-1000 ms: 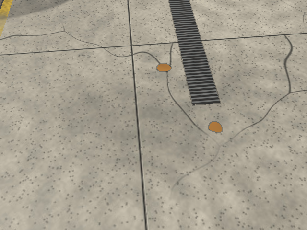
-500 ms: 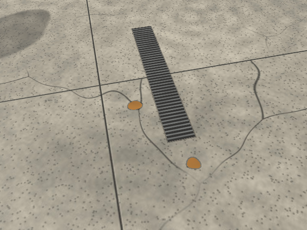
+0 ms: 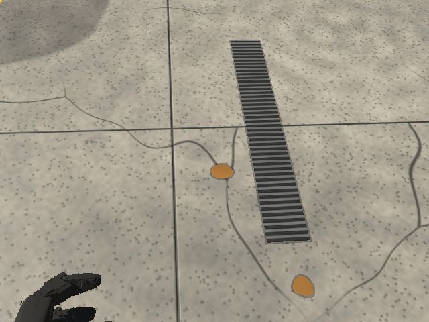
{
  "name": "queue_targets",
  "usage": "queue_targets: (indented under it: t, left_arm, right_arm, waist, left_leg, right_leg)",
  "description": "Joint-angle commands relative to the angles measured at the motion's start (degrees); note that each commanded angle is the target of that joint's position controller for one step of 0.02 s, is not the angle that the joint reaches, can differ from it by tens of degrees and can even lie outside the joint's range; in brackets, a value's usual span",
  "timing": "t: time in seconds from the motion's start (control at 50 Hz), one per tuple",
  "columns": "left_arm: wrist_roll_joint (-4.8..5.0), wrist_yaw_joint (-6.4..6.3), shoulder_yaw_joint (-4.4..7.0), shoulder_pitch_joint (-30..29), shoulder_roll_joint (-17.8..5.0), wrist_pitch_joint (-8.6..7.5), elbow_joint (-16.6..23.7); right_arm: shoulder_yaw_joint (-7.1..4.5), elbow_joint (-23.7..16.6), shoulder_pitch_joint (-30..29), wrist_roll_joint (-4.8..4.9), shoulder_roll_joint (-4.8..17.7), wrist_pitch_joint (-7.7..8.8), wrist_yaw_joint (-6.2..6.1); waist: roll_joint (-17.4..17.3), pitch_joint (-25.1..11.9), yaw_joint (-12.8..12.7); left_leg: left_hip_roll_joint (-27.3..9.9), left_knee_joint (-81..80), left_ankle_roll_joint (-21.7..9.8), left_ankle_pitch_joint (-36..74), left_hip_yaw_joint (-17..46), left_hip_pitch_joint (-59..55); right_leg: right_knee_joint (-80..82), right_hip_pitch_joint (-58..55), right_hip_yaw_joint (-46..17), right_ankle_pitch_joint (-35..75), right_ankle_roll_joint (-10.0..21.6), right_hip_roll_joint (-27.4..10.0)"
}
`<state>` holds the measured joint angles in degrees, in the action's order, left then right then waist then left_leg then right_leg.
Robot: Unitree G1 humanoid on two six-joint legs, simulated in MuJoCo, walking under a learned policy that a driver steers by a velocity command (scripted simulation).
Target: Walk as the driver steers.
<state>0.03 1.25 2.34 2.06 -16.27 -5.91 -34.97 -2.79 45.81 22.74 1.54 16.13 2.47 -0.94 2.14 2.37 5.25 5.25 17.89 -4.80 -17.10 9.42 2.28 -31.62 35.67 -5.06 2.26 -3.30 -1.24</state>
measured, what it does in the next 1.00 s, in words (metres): walks ahead: right foot, then left foot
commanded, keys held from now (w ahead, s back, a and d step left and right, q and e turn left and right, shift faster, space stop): w+q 0.04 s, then w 0.38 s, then w+e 0.54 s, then e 0.04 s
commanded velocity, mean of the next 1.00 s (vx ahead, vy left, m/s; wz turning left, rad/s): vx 0.49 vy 0.00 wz -0.07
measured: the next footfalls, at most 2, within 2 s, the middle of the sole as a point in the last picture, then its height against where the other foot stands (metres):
right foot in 0.12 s outside the picture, level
left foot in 0.60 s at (141, 316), level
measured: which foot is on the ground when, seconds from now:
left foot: down 0.00-0.12, up 0.14-0.58, down 0.60-1.00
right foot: up 0.00-0.10, down 0.12-0.60, up 0.62-1.00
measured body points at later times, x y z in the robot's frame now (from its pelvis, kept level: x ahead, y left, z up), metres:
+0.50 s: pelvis +0.28 -0.01 +0.00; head +0.31 +0.00 +0.45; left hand +0.24 +0.28 -0.12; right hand +0.54 -0.20 -0.08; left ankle +0.42 +0.16 -0.71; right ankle +0.22 -0.13 -0.74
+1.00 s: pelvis +0.53 +0.04 -0.01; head +0.56 +0.03 +0.44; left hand +0.77 +0.26 -0.09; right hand +0.52 -0.25 -0.13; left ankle +0.44 +0.16 -0.74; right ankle +0.69 -0.12 -0.70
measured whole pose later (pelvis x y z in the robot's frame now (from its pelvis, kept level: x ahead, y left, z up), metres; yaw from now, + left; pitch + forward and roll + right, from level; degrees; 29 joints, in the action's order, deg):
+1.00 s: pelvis +0.53 +0.04 -0.01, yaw -8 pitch +1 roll +3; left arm 1.1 2.5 2.9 6.3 -16.6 -1.5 -39.4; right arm -4.3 48.5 18.6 0.1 17.0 4.5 -0.1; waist 2.3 2.4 5.0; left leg 1.0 12.7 0.0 -16.6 -12.8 -3.4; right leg -39.6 37.0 -0.7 -0.4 0.8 -5.6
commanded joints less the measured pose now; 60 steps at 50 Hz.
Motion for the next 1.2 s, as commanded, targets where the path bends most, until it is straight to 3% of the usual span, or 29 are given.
queue_targets:
  t: [0.02,0.06,0.1,0.12,0.14,0.16,0.18,0.2,0.22,0.28,0.36,0.5,0.54,0.58,0.6,0.62,0.64,0.66,0.72,0.8,0.92,1.0,1.06,1.08,1.1,1.12,1.14,1.16,1.2]
  left_arm:
    - [0.53,0.49,1.5,-7.38,-5.05,-1.59,5.45]
    - [0.62,0.41,2.14,-4.4,-6.38,-1.81,4.5]
    - [0.05,-0.2,3.69,6.31,-9.01,-2.11,1.73]
    - [-0.9,-0.65,4.22,15.34,-11.23,-1.95,0.84]
    - [-1.05,-0.26,5.23,20.53,-15.14,-1.37,-1.85]
    - [0.4,0.19,4.34,21.6,-10.23,-1.18,-2.7]
    - [0.65,-0.03,3.42,17.53,-7.07,-1.04,-2.22]
    - [0.08,-0.05,2.96,14.0,-6.31,-0.7,-2.14]
    - [-0.27,0.05,2.58,12.21,-5.48,-0.51,-2.7]
    - [-0.33,0.03,2.13,11.34,-4.38,-0.85,-4.02]
    - [0.65,-0.29,3.04,12.45,-8.18,-0.82,-5.96]
    - [1.86,-0.6,3.29,19.19,-10.68,0.94,-9.82]
    - [1.82,-0.94,3.52,19.52,-11.58,1.69,-10.37]
    - [1.45,-1.13,2.9,19.17,-10.31,2.07,-10.47]
    - [0.47,-1.06,1.56,18.25,-7.0,1.85,-9.14]
    - [0.66,-1.24,-0.32,24.67,-0.83,1.09,-7.6]
    - [2.08,-1.38,0.68,23.81,-5.37,0.7,-8.24]
    - [2.96,-1.37,1.91,19.64,-9.0,0.79,-7.38]
    - [1.71,-1.49,2.27,16.23,-7.1,2.25,-6.84]
    - [1.45,-1.23,1.81,14.83,-3.79,4.12,-5.64]
    - [1.21,0.77,0.8,4.88,-2.19,3.64,-2.06]
    - [0.86,2.03,1.02,-0.66,-3.11,3.73,1.25]
    - [0.37,2.57,3.06,6.45,-6.68,3.89,0.91]
    - [0.19,2.06,4.45,13.94,-8.84,3.83,-1.1]
    - [-0.04,0.67,5.64,19.47,-12.49,4.25,-2.11]
    - [-1.43,-0.54,5.07,15.95,-17.15,4.26,-0.5]
    - [-1.38,-0.18,3.88,18.29,-12.57,4.18,0.67]
    - [-1.13,0.25,3.04,15.85,-10.0,4.01,-0.41]
    - [-0.08,0.25,1.82,9.62,-6.01,3.41,-1.92]
  right_arm:
    - [-2.92,-2.26,1.76,0.4,10.29,0.06,-0.87]
    - [-3.3,-2.32,0.86,0.07,10.47,-0.28,-1.03]
    - [-2.85,-2.91,-0.35,-0.56,8.9,-0.46,-0.59]
    - [-1.79,-4.41,-0.85,-1.57,6.5,-0.46,-0.31]
    - [-0.01,-4.19,9.7,-0.64,0.39,0.17,0.04]
    - [-0.46,-3.09,9.55,0.62,5.12,0.54,0.06]
    - [-1.56,-4.24,1.54,0.95,9.16,0.68,0.12]
    - [-1.52,-5.83,-3.9,0.31,9.18,0.82,0.01]
    - [-1.55,-6.84,-6.98,-0.65,8.45,1.12,0.16]
    - [-1.04,-6.69,-5.45,-0.6,5.22,1.0,0.85]
    - [0.45,-8.79,-11.82,-1.6,2.7,1.25,1.39]
    - [0.32,-12.29,-23.65,-0.77,4.32,2.7,2.59]
    - [-0.37,-12.25,-22.52,-0.68,5.85,3.17,2.79]
    - [-2.13,-9.6,-13.29,-0.94,8.77,3.34,2.22]
    - [-3.36,-8.36,-4.0,-1.94,12.29,3.27,1.53]
    - [-4.6,-7.36,0.82,-2.64,17.41,2.37,1.25]
    - [-3.59,-6.82,1.9,-2.19,12.74,2.08,1.51]
    - [-2.61,-6.8,-1.36,-1.7,9.64,2.14,1.53]
    - [-1.18,-6.66,-10.1,-2.26,4.59,2.82,1.85]
    - [-2.21,-4.79,-11.67,-2.32,5.94,4.27,1.56]
    - [-3.23,-2.28,-9.07,-1.82,9.23,3.65,0.66]
    - [-3.87,-0.71,-7.01,-0.77,11.04,1.99,0.33]
    - [-4.5,-1.34,-8.06,0.22,13.19,0.35,-0.64]
    - [-4.02,-1.29,-7.87,0.49,12.19,0.14,-0.78]
    - [-2.91,-1.58,-5.58,-0.91,9.8,0.55,-0.58]
    - [-0.2,-3.08,2.11,-3.64,2.25,1.43,0.69]
    - [-0.83,0.32,2.41,-1.4,7.84,1.99,1.43]
    - [-1.78,-0.76,-3.92,1.11,10.1,1.62,1.55]
    - [-1.42,-0.75,-8.15,0.1,8.21,0.59,0.4]
  waist:
    - [-7.74,0.1,-0.61]
    - [-9.12,-0.54,-2.54]
    - [-8.79,-7.9,-7.98]
    - [-5.23,-16.84,-11.87]
    - [13.31,-25.28,-7.81]
    - [12.25,-22.88,-9.05]
    - [5.12,-12.74,-10.31]
    - [0.19,-7.13,-9.42]
    - [-0.75,-2.99,-8.22]
    - [3.15,-2.7,-5.06]
    - [2.04,-0.65,-6.25]
    - [1.3,0.83,-9.55]
    - [1.98,0.15,-7.85]
    - [1.31,-5.03,-2.54]
    - [-2.05,-12.55,1.91]
    - [-17.01,-21.17,0.36]
    - [-15.83,-20.98,1.7]
    - [-11.93,-12.78,1.28]
    - [-9.77,-3.61,-3.5]
    - [-6.76,-0.89,-5.57]
    - [-4.24,1.82,-2.46]
    - [-4.07,3.64,-1.64]
    - [-7.13,-3.03,-6.52]
    - [-5.52,-7.4,-10.65]
    - [0.75,-12.02,-12.97]
    - [14.83,-20.18,-5.25]
    - [5.37,-32.86,-10.48]
    - [2.41,-24.36,-10.87]
    - [-0.6,-11.99,-7.56]
  left_leg:
    - [-13.46,-1.49,-5.6,18.43,11.48,2.9]
    - [-14.91,1.61,-4.72,23.63,12.57,0.1]
    - [-11.39,13.71,-2.47,36.99,9.32,0.67]
    - [-8.35,27.95,-1.06,28.55,7.25,8.34]
    - [1.11,48.51,3.3,-8.63,1.95,29.45]
    - [-1.33,56.15,3.6,-15.36,2.85,37.34]
    - [-3.93,57.58,3.51,-10.47,2.35,39.68]
    - [-6.07,55.75,3.48,-6.35,-0.1,38.58]
    - [-7.56,52.61,3.64,-4.15,-1.06,37.84]
    - [-10.32,45.08,3.94,-1.92,-3.1,32.5]
    - [-11.74,31.04,5.18,5.66,-5.64,32.33]
    - [-8.1,13.52,5.07,17.06,-6.97,25.81]
    - [-7.37,10.78,4.1,14.4,-6.94,22.18]
    - [-6.46,7.63,1.88,12.94,-8.27,7.11]
    - [-14.4,9.28,-1.38,12.55,-1.16,-7.38]
    - [-28.89,6.15,-9.0,4.67,20.76,-25.39]
    - [-29.23,0.86,-10.57,-5.47,29.74,-22.86]
    - [-27.33,-0.49,-8.4,-6.91,22.11,-16.58]
    - [-21.28,-5.76,-5.84,5.02,6.27,-0.43]
    - [-20.98,-10.21,-6.68,16.04,-3.44,4.81]
    - [-19.71,-11.45,-5.21,20.37,-14.72,2.59]
    - [-20.96,-6.75,-3.31,31.12,-18.41,-3.57]
    - [-19.87,8.78,-0.57,55.69,-20.52,-5.55]
    - [-17.75,19.1,1.15,53.67,-21.2,-1.49]
    - [-14.4,34.32,4.36,34.16,-21.37,10.34]
    - [-5.57,56.09,8.28,-23.0,-17.26,31.57]
    - [-5.37,61.84,7.93,-24.25,-4.37,29.52]
    - [-8.08,60.92,7.37,-20.56,-4.33,32.82]
    - [-11.66,51.85,7.25,-13.8,-5.53,32.71]
  right_leg:
    - [4.41,-6.19,0.84,2.14,1.05,2.54]
    - [4.96,-9.04,0.92,-1.84,2.8,2.09]
    - [6.81,-24.87,3.08,-1.44,6.43,1.77]
    - [3.73,-40.98,-5.01,-4.47,10.42,-6.22]
    - [6.35,-61.99,-31.6,-13.3,20.85,-20.03]
    - [13.07,-59.73,-42.09,-27.01,21.13,-21.85]
    - [14.85,-51.04,-33.45,-28.42,18.43,-18.92]
    - [15.85,-42.76,-25.96,-22.53,16.73,-16.31]
    - [17.26,-36.13,-20.91,-15.35,16.61,-14.26]
    - [20.69,-29.41,-13.11,-7.24,16.45,-10.7]
    - [24.25,-25.96,-7.16,-4.43,17.43,-10.53]
    - [21.0,-28.48,-5.2,-2.87,14.34,-10.75]
    - [18.08,-30.38,-7.04,-2.36,13.08,-11.87]
    - [7.5,-27.82,-4.74,4.93,10.48,-8.32]
    - [-7.37,-19.81,-2.21,-2.18,8.12,-4.85]
    - [-27.62,-0.32,3.82,-28.71,4.07,2.86]
    - [-36.7,6.15,-1.69,-35.79,3.74,1.65]
    - [-39.53,9.48,-2.24,-31.35,4.1,-0.88]
    - [-34.94,4.33,-1.03,-21.14,3.48,-5.63]
    - [-30.5,3.03,-1.07,-14.74,2.25,-6.57]
    - [-11.78,1.39,3.06,-0.3,3.17,-5.46]
    - [-4.88,1.42,6.26,-3.18,5.3,-3.75]
    - [-3.29,-10.37,10.61,-9.2,8.25,2.22]
    - [1.33,-22.38,10.03,-3.63,10.14,4.36]
    - [2.63,-37.9,1.68,14.79,12.9,-1.49]
    - [-1.43,-57.01,-23.19,40.84,24.24,-20.02]
    - [3.14,-56.7,-29.45,36.9,28.39,-24.19]
    - [4.6,-50.6,-19.62,34.54,25.59,-20.96]
    - [8.72,-35.33,-9.75,23.13,19.93,-15.44]
Velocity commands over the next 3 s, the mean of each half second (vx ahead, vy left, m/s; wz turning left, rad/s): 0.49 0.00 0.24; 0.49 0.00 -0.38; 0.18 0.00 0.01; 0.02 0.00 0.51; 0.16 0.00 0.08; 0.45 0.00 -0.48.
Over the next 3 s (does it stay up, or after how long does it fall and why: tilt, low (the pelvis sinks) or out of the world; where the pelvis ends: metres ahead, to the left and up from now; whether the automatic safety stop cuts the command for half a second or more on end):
stays up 1.01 -0.01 -0.02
